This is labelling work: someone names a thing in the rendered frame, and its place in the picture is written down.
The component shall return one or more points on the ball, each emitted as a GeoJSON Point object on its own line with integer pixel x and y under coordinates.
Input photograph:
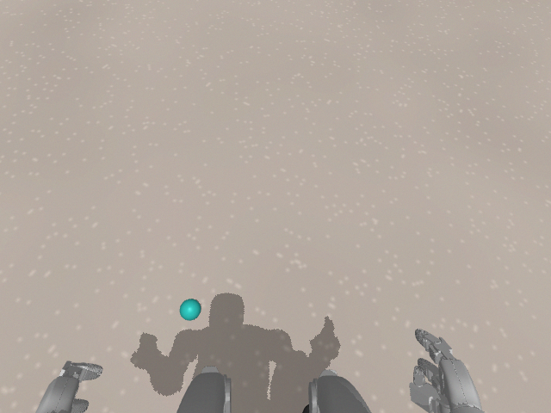
{"type": "Point", "coordinates": [190, 309]}

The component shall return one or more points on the left robot hand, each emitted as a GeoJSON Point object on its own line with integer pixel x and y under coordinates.
{"type": "Point", "coordinates": [60, 394]}

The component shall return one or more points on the right robot hand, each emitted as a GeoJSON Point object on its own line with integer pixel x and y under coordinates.
{"type": "Point", "coordinates": [452, 386]}

